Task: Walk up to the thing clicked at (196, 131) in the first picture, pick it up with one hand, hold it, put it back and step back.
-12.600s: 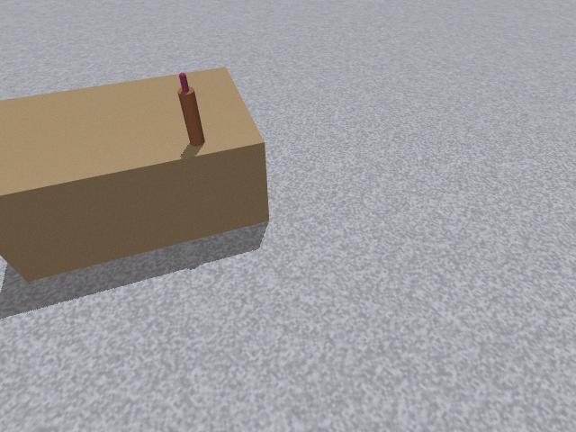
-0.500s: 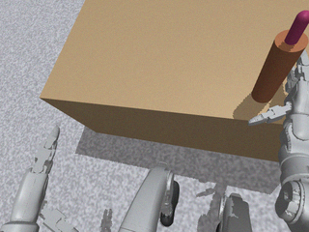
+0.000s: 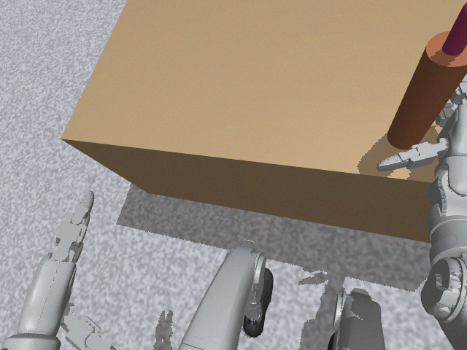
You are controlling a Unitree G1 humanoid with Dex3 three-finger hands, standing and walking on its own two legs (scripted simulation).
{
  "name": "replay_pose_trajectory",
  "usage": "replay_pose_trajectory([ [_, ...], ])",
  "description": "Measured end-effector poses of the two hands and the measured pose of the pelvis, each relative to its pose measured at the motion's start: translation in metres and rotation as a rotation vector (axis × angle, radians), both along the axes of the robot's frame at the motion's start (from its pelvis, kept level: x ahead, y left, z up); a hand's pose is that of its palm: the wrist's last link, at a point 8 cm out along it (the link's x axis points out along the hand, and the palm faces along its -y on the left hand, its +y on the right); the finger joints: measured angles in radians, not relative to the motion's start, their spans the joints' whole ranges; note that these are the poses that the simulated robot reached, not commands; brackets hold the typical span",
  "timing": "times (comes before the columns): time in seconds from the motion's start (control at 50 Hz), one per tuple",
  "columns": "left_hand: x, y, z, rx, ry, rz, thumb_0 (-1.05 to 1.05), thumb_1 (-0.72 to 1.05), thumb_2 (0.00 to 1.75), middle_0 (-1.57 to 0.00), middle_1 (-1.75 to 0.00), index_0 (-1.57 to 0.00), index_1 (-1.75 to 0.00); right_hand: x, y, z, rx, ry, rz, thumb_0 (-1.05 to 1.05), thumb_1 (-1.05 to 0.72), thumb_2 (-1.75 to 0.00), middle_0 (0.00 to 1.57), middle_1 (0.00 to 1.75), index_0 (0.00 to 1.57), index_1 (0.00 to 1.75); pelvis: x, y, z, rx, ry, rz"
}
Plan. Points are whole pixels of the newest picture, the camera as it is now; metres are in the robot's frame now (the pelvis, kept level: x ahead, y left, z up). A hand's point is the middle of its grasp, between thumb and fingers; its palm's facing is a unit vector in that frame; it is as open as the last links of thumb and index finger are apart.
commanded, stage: close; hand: right
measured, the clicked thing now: (430, 88) +0.55 -0.13 +0.02
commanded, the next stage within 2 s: settle in 0.44 s
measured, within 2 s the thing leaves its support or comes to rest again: leaves its support in 0.82 s
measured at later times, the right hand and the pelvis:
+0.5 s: hand (420, 124) +0.52 -0.13 -0.02, palm faces +0.02 +1.00 -0.02, open 9.2 cm; pelvis +0.00 +0.00 +0.00, yaw +0 degrees
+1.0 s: hand (424, 112) +0.53 -0.13 +0.01, palm faces +0.02 +1.00 -0.02, open 8.5 cm; pelvis +0.01 +0.00 +0.03, yaw +0 degrees
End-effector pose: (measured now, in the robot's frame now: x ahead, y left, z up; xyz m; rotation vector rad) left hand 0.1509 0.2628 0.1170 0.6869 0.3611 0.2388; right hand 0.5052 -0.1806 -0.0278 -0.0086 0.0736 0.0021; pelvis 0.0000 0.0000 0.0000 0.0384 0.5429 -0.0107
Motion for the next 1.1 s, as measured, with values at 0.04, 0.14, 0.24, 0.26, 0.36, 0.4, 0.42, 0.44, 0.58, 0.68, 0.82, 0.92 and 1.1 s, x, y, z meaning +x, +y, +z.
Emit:
replay_pose_trajectory([
  [0.04,0.000,0.002,0.002,0.018,0.000,0.003,-0.01,-0.58,0.08,-0.06,-0.05,-0.05,-0.06,0.003,0.000,-0.001,0.006,-0.005,-0.008,-0.01,0.47,-0.02,0.30,0.11,0.28,0.11,-0.001,-0.001,-0.002,0.000,-0.001,0.003],
  [0.14,0.000,0.000,0.006,0.017,-0.014,0.005,-0.01,-0.57,0.08,-0.06,-0.05,-0.05,-0.06,0.007,-0.003,0.003,0.001,-0.024,-0.016,-0.01,0.44,-0.08,0.38,0.20,0.37,0.20,-0.002,-0.001,-0.001,-0.001,0.000,0.005],
  [0.24,-0.001,-0.007,-0.001,-0.030,-0.014,0.002,-0.01,-0.57,0.07,-0.05,-0.05,-0.05,-0.06,0.004,-0.002,0.002,-0.006,0.002,-0.001,-0.01,0.38,-0.16,0.50,0.30,0.48,0.30,-0.001,-0.001,0.000,-0.001,0.005,0.001],
  [0.26,-0.001,-0.007,-0.001,-0.032,-0.012,-0.002,-0.01,-0.57,0.07,-0.05,-0.05,-0.05,-0.06,0.003,-0.002,0.001,-0.007,0.008,-0.003,-0.01,0.36,-0.18,0.53,0.33,0.51,0.33,-0.001,-0.001,-0.001,-0.001,0.004,0.001],
  [0.36,0.000,0.002,0.005,-0.004,-0.018,-0.002,-0.01,-0.56,0.07,-0.06,-0.05,-0.06,-0.06,-0.005,-0.004,0.001,0.009,0.009,-0.041,-0.01,0.28,-0.31,0.69,0.49,0.70,0.50,-0.001,-0.001,0.001,-0.004,-0.007,0.005],
  [0.4,0.001,0.004,0.009,0.007,-0.026,0.002,-0.01,-0.56,0.07,-0.06,-0.05,-0.05,-0.06,-0.006,-0.005,0.005,0.010,-0.009,-0.046,-0.01,0.23,-0.36,0.76,0.55,0.77,0.57,-0.001,0.000,0.002,-0.006,-0.009,0.006],
  [0.42,0.002,0.004,0.010,0.009,-0.031,0.001,-0.01,-0.56,0.07,-0.06,-0.05,-0.05,-0.06,-0.006,-0.005,0.007,0.007,-0.015,-0.043,-0.01,0.21,-0.39,0.79,0.58,0.81,0.60,0.000,0.001,0.003,-0.007,-0.010,0.005],
  [0.44,0.002,0.004,0.011,0.007,-0.034,0.000,-0.01,-0.56,0.07,-0.05,-0.05,-0.05,-0.06,-0.005,-0.004,0.008,0.004,-0.019,-0.038,-0.01,0.18,-0.42,0.81,0.61,0.84,0.63,0.000,0.001,0.003,-0.006,-0.010,0.003],
  [0.58,0.004,-0.003,0.008,-0.005,-0.036,-0.020,-0.01,-0.55,0.06,-0.05,-0.05,-0.06,-0.05,0.003,-0.004,0.006,-0.002,-0.012,-0.028,-0.02,0.11,-0.56,0.84,0.72,1.01,0.81,-0.001,0.002,0.002,-0.002,-0.007,0.001],
  [0.68,0.002,-0.003,0.012,0.002,-0.034,-0.024,-0.01,-0.57,0.07,-0.07,-0.05,-0.06,-0.06,0.005,-0.002,0.007,-0.017,-0.020,-0.010,-0.04,0.16,-0.69,0.82,0.84,0.97,0.91,-0.001,0.002,0.001,-0.007,-0.004,0.006],
  [0.82,-0.001,-0.003,0.012,-0.038,-0.032,0.003,-0.01,-0.58,0.07,-0.07,-0.05,-0.06,-0.07,-0.002,0.001,0.011,-0.009,0.020,0.001,-0.08,0.23,-0.86,0.78,0.98,0.92,1.05,0.002,0.003,0.010,-0.007,-0.012,0.009],
  [0.92,0.001,0.001,0.012,-0.055,-0.018,0.015,-0.01,-0.57,0.07,-0.07,-0.05,-0.06,-0.07,-0.004,0.002,0.024,-0.002,0.030,-0.014,-0.09,0.27,-0.92,0.79,1.05,0.92,1.12,0.005,0.003,0.019,-0.005,-0.025,0.006],
  [1.1,0.004,0.008,0.010,-0.084,0.006,0.049,-0.01,-0.57,0.07,-0.07,-0.05,-0.06,-0.06,0.007,0.001,0.051,-0.015,0.012,-0.011,-0.09,0.31,-0.97,0.79,1.09,0.93,1.16,0.009,0.002,0.033,-0.009,-0.039,0.009],
])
